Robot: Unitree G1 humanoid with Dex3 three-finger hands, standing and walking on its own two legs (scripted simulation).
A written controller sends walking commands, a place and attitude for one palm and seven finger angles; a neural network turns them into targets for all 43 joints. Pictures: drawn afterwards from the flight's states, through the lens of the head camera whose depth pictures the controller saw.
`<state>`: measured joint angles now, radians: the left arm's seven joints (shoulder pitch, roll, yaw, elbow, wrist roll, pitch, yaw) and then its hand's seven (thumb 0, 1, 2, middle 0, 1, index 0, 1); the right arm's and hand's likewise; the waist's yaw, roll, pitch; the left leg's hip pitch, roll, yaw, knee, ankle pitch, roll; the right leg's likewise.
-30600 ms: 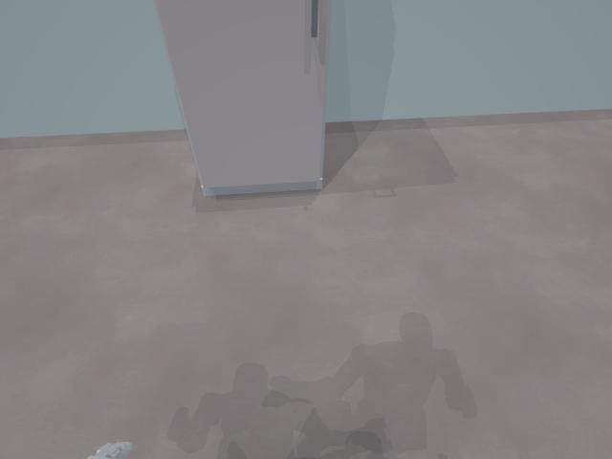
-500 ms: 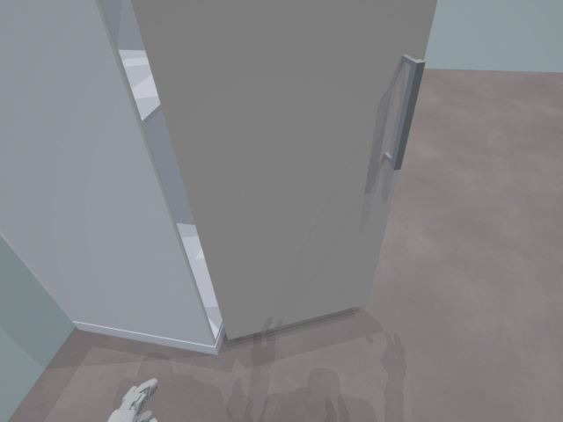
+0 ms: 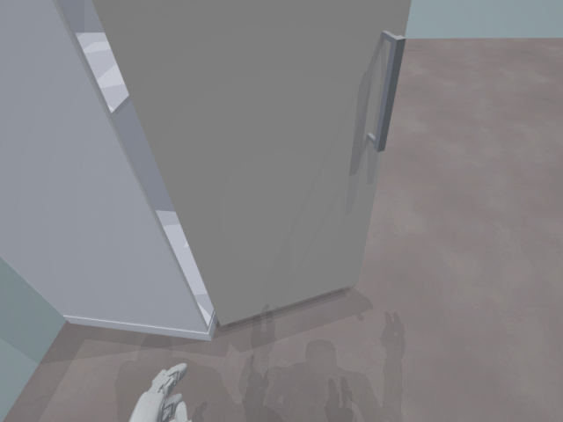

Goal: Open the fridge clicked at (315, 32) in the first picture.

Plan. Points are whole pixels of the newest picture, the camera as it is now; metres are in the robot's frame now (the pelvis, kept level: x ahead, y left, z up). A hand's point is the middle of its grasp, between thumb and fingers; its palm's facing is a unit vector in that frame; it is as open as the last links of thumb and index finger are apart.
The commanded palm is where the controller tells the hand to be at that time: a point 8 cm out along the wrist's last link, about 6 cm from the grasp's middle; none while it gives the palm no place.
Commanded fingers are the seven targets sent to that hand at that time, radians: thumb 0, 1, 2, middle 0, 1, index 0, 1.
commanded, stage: stop stepping back and stand still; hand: right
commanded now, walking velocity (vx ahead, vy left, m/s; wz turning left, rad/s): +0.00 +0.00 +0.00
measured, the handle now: (382, 96) +0.74 -0.18 +0.12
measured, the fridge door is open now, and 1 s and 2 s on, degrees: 64 64 64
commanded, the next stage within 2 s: let the arm hang, fingers relaxed in 1.06 s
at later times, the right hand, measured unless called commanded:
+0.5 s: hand (526, 273) +0.25 -0.24 +0.17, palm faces +0.38 +0.77 -0.52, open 7.4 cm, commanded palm +0.18 -0.28 +0.17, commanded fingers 0.00 -0.90 -0.90 0.20 0.30 0.20 0.30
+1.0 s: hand (558, 306) +0.22 -0.26 +0.16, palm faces +0.41 +0.80 -0.43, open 7.4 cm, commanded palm +0.15 -0.30 +0.17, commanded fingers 0.00 -0.90 -0.90 0.20 0.30 0.20 0.30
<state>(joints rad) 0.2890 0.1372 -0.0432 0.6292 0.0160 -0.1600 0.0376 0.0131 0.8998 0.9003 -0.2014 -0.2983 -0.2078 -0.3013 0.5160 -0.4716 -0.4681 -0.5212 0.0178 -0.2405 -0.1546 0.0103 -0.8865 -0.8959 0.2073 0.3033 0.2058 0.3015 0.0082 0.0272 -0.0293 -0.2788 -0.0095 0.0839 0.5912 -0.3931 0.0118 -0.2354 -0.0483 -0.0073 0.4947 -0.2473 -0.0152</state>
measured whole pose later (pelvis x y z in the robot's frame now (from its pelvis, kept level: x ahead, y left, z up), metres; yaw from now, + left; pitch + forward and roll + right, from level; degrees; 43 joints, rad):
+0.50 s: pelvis +0.03 +0.02 -0.01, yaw +1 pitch +1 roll +0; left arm 0.17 0.20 0.00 0.59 -0.02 -0.07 0.06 0.01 0.90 0.90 -0.20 -0.30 -0.20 -0.30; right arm 0.56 -0.46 -0.47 -0.50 0.05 -0.25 -0.15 0.01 -0.89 -0.90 0.21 0.30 0.21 0.30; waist 0.03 0.01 0.02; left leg -0.22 0.01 0.04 0.50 -0.29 0.00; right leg -0.23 -0.04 -0.04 0.52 -0.31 0.01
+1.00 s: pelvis +0.00 +0.00 +0.00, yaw +1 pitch +0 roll +1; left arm 0.21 0.18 -0.02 0.62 0.00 -0.10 0.07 0.01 0.90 0.90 -0.20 -0.30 -0.21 -0.30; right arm 0.50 -0.40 -0.40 -0.44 0.03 -0.23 -0.15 0.01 -0.89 -0.90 0.21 0.30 0.21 0.30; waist 0.00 0.02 0.01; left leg -0.21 0.02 0.03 0.42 -0.21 -0.02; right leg -0.22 -0.02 -0.05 0.46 -0.24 -0.02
